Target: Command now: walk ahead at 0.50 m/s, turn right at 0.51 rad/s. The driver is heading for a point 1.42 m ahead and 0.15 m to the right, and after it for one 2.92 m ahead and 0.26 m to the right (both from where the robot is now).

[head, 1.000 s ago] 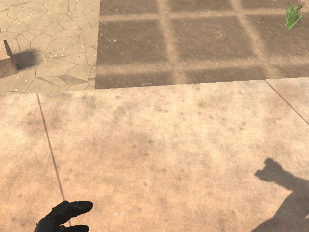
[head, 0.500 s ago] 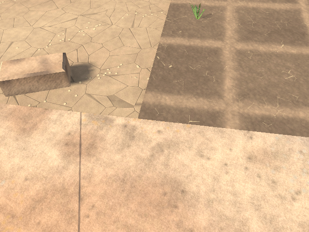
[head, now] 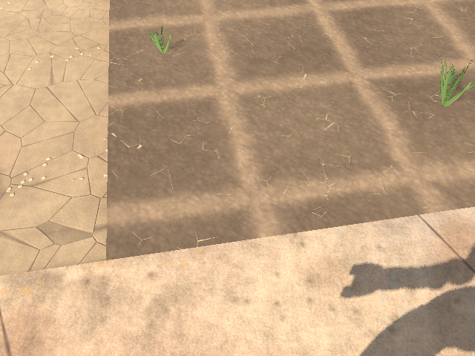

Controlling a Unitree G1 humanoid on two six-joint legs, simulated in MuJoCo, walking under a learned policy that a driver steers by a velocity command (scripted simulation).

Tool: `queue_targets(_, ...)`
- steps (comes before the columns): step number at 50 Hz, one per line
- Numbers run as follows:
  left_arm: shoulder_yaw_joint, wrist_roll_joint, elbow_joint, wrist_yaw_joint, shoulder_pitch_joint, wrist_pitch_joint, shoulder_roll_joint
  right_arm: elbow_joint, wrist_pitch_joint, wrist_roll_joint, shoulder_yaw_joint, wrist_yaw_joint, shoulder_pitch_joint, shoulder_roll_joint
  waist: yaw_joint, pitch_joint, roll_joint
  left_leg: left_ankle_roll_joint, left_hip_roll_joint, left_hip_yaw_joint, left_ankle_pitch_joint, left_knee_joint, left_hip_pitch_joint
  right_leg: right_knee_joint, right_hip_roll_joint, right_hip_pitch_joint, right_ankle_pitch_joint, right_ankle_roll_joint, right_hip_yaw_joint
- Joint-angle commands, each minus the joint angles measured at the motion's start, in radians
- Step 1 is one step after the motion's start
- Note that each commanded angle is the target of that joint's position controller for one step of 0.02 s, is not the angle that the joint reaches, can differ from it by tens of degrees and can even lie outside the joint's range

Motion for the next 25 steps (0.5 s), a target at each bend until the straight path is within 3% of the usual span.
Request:
queue_targets(1,-0.016,0.004,-0.086,-0.023,-0.097,-0.011,0.001,-0.064,-0.012,0.008,-0.03,-0.013,-0.057,-0.155,0.006,0.067,0.087,0.13,0.279,-0.059,0.327,-0.107,-0.036,-0.127,-0.006,0.02,0.088,-0.012,-0.044)
queue_targets(4,-0.017,0.0,-0.127,-0.042,-0.163,-0.01,0.014,-0.039,0.005,0.022,-0.036,-0.014,-0.016,-0.175,-0.007,0.09,0.093,0.111,0.309,-0.024,0.38,-0.062,0.073,-0.203,0.006,0.003,0.009,-0.044,-0.081)
queue_targets(6,-0.007,0.0,-0.145,-0.05,-0.157,-0.007,0.038,-0.039,0.021,0.028,-0.042,-0.016,-0.024,-0.203,0.018,0.063,0.117,0.092,0.316,0.008,0.628,0.029,0.116,-0.222,0.051,0.077,-0.097,-0.078,-0.134)
queue_targets(7,0.003,0.0,-0.143,-0.05,-0.118,-0.004,0.057,-0.042,0.029,0.032,-0.047,-0.02,-0.03,-0.222,0.046,0.024,0.138,0.081,0.313,0.021,0.803,0.113,0.128,-0.218,0.089,0.155,-0.156,-0.1,-0.169)
queue_targets(8,0.022,-0.002,-0.122,-0.048,-0.017,-0.002,0.09,-0.046,0.039,0.035,-0.049,-0.023,-0.042,-0.235,0.108,-0.034,0.143,0.066,0.297,0.04,0.932,0.263,0.113,-0.234,0.136,0.292,-0.186,-0.127,-0.196)
queue_targets(9,0.055,-0.003,-0.077,-0.037,0.152,0.001,0.148,-0.052,0.043,0.035,-0.042,-0.028,-0.053,-0.229,0.197,-0.118,0.119,0.031,0.256,0.062,0.903,0.488,0.009,-0.295,0.177,0.547,-0.133,-0.166,-0.188)
queue_targets(10,0.087,-0.002,-0.049,-0.014,0.285,0.009,0.254,-0.081,0.034,0.003,-0.02,-0.03,-0.029,-0.171,0.22,-0.213,-0.056,-0.02,0.194,0.065,0.431,0.832,-0.278,-0.305,-0.001,0.857,-0.081,-0.233,0.104)
queue_targets(11,0.086,-0.009,-0.08,-0.017,0.224,-0.004,0.315,-0.136,0.0,-0.003,0.02,-0.016,0.029,-0.057,0.109,-0.349,-0.247,-0.07,-0.028,-0.116,-0.333,1.16,-0.66,-0.498,-0.224,1.125,-0.309,-0.44,0.709)
queue_targets(12,0.059,0.003,-0.091,-0.021,0.251,-0.014,0.225,-0.15,-0.04,0.033,0.001,0.0,-0.088,-0.155,0.185,-0.367,-0.093,-0.038,0.018,-0.286,-0.303,1.196,-0.761,-0.586,-0.226,1.126,-0.35,-0.391,0.728)
queue_targets(13,0.046,0.008,-0.086,-0.02,0.22,-0.025,0.177,-0.173,-0.055,0.058,0.0,0.004,-0.158,-0.168,0.177,-0.238,-0.055,-0.012,0.056,-0.274,-0.224,1.153,-0.805,-0.58,-0.195,1.022,-0.286,-0.348,0.583)
queue_targets(14,0.036,0.004,-0.094,-0.02,0.152,-0.032,0.149,-0.166,-0.058,0.042,0.003,-0.004,-0.163,-0.153,0.124,-0.145,0.045,-0.007,0.104,-0.273,-0.149,1.054,-0.76,-0.577,-0.15,0.859,-0.173,-0.313,0.46)
queue_targets(15,0.025,0.006,-0.105,-0.015,0.091,-0.035,0.111,-0.156,-0.052,0.015,-0.006,-0.012,-0.16,-0.166,0.087,-0.108,0.046,-0.013,0.135,-0.273,-0.108,0.966,-0.686,-0.587,-0.113,0.738,-0.081,-0.292,0.373)
queue_targets(16,0.019,0.016,-0.122,-0.011,0.06,-0.035,0.1,-0.154,-0.039,0.007,-0.011,-0.011,-0.144,-0.166,0.058,-0.089,0.023,-0.019,0.148,-0.276,-0.08,0.93,-0.623,-0.609,-0.088,0.655,-0.026,-0.289,0.337)
queue_targets(18,0.022,0.013,-0.126,-0.002,0.059,-0.039,0.11,-0.159,-0.016,-0.001,-0.008,-0.01,-0.134,-0.142,0.039,-0.074,0.022,-0.047,0.142,-0.257,-0.051,0.856,-0.585,-0.636,-0.067,0.573,0.057,-0.295,0.291)
queue_targets(21,0.03,0.006,-0.112,0.017,0.1,-0.039,0.142,-0.19,-0.001,-0.007,0.003,-0.012,-0.226,-0.112,0.06,-0.029,0.017,-0.088,0.116,-0.236,0.093,0.67,-0.597,-0.648,-0.027,0.502,0.095,-0.275,0.217)
queue_targets(25,0.025,0.003,-0.087,0.026,0.152,-0.032,0.134,-0.213,-0.009,0.003,0.023,0.008,-0.35,-0.082,0.122,-0.01,-0.031,-0.089,0.063,-0.215,0.353,0.382,-0.498,-0.638,0.017,0.469,-0.028,-0.212,0.16)
Keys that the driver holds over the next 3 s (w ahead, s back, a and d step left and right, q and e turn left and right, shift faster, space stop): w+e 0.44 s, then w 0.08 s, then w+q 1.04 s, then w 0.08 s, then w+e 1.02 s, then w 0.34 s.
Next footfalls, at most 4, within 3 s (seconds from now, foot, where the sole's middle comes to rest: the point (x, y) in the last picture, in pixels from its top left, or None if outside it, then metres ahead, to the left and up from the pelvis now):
0.18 right None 0.27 -0.14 -0.78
0.70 left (243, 319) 0.60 -0.03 -0.78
1.20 right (313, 245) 0.83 -0.27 -0.78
1.70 left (215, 190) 1.08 0.04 -0.78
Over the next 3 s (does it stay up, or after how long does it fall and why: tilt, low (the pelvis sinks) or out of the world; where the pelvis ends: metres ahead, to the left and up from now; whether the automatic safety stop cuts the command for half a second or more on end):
stays up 1.66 -0.08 0.00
